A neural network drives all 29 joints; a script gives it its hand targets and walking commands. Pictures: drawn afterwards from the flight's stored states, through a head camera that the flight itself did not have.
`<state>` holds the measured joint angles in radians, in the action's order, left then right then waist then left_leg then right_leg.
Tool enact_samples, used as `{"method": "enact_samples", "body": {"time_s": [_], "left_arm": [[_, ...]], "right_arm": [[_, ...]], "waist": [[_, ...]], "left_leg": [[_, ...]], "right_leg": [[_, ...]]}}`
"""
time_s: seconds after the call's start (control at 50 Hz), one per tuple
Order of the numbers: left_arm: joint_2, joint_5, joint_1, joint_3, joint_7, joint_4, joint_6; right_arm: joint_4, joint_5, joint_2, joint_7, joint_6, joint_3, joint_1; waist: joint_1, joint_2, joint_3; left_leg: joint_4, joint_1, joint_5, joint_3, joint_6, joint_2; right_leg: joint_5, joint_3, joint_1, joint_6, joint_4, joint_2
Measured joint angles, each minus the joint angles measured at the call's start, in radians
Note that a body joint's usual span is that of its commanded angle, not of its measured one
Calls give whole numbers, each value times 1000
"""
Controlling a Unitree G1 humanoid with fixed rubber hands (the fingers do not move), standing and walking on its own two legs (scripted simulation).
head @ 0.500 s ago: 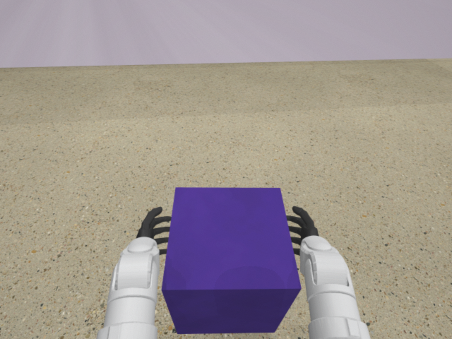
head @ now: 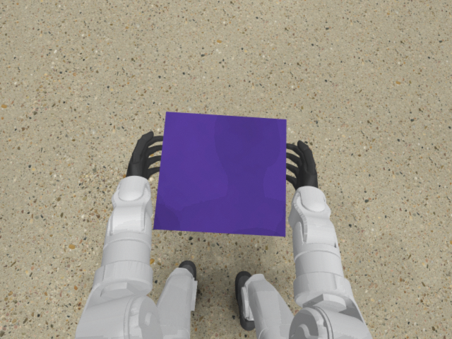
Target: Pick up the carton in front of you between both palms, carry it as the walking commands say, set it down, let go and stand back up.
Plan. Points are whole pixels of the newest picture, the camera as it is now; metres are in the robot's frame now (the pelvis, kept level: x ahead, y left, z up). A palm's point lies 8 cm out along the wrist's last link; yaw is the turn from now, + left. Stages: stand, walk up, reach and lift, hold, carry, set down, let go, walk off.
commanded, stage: set down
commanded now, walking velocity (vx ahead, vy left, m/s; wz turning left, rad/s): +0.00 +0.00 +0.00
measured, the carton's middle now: (221, 184) +0.39 +0.01 -0.16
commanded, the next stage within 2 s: none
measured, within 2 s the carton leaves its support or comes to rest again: rests again in 1.74 s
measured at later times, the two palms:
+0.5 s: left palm (155, 166) +0.44 +0.16 -0.22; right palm (281, 175) +0.42 -0.14 -0.21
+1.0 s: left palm (165, 168) +0.48 +0.16 -0.38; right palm (265, 178) +0.46 -0.13 -0.38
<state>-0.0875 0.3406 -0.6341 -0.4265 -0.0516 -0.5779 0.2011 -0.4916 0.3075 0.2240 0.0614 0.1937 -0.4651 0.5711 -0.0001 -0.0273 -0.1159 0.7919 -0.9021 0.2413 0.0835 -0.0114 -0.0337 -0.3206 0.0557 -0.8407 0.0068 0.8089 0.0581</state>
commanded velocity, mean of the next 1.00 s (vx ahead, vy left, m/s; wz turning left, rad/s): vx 0.00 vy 0.00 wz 0.00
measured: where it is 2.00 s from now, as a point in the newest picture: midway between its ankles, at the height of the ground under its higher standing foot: (214, 305)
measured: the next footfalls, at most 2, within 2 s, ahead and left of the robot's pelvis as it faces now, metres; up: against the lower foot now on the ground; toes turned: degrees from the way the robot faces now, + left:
none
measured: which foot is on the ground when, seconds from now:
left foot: down 0.00-1.00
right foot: down 0.00-1.00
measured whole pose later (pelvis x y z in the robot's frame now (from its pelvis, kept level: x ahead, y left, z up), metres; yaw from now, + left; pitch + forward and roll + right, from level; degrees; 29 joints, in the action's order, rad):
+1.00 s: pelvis -0.05 +0.01 -0.26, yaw -5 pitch +47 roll -5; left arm 0.15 0.21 -1.25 -0.37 0.02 -0.80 0.30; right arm -0.67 0.15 0.02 0.13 0.27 -0.51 1.15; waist 0.01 -0.03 0.00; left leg 1.81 -2.15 0.48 0.09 -0.03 -0.10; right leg -0.59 0.05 -2.07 0.08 1.82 0.15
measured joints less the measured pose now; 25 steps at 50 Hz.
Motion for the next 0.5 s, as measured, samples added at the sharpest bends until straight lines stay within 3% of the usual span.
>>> {"method": "enact_samples", "body": {"time_s": [0.14, 0.34, 0.5], "left_arm": [[27, -87, -64, 44, 29, 36, -9], [27, -31, -211, -27, 31, -14, 94], [65, -41, -294, -13, 52, -61, 104]], "right_arm": [[34, -113, -40, 22, -23, 33, 54], [-22, -58, -59, -11, 80, -72, 214], [-73, -59, -93, -2, 89, -85, 306]], "waist": [[-1, 0, 118], [-9, -2, 242], [-10, 0, 279]], "left_leg": [[201, -339, 51, 1, -1, -12], [442, -632, 123, -5, 5, -28], [606, -842, 161, -2, 3, -40]], "right_leg": [[-52, 14, -338, 17, 200, 16], [-128, 20, -627, 35, 440, 31], [-173, 16, -831, 46, 601, 44]]}}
